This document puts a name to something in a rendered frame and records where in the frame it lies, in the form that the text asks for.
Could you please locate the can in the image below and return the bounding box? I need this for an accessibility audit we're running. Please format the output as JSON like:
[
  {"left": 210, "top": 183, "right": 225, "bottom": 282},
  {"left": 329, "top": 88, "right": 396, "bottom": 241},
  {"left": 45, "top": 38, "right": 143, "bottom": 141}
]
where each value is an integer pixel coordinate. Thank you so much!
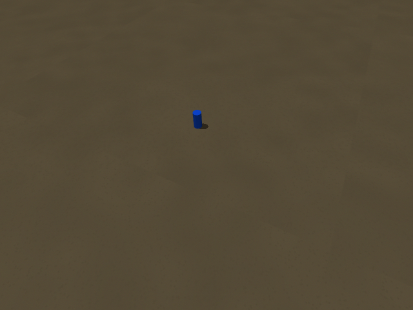
[{"left": 193, "top": 110, "right": 202, "bottom": 129}]

